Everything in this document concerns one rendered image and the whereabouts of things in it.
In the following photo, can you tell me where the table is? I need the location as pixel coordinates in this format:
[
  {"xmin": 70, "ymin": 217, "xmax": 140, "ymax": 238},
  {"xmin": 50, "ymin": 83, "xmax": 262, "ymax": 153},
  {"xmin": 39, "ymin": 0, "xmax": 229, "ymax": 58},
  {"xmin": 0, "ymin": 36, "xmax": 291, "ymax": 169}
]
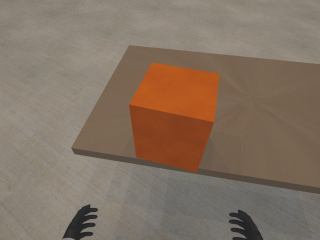
[{"xmin": 71, "ymin": 45, "xmax": 320, "ymax": 194}]

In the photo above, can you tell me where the right robot hand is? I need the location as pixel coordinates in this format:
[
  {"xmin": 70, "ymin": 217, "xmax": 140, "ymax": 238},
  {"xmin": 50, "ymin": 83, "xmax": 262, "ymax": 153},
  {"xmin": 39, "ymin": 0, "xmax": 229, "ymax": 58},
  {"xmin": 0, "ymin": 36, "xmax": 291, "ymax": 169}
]
[{"xmin": 229, "ymin": 210, "xmax": 263, "ymax": 240}]

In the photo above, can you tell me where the carton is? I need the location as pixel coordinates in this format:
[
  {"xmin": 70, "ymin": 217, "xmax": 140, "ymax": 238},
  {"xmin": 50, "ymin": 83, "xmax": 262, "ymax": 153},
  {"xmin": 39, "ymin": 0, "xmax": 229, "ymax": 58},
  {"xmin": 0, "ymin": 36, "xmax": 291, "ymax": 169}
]
[{"xmin": 129, "ymin": 62, "xmax": 220, "ymax": 173}]

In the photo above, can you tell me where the left robot hand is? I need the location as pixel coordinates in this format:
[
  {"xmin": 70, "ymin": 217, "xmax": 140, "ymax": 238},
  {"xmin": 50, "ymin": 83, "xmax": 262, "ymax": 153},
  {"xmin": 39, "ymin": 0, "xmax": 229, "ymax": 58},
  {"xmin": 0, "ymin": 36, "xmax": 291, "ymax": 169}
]
[{"xmin": 62, "ymin": 204, "xmax": 98, "ymax": 240}]

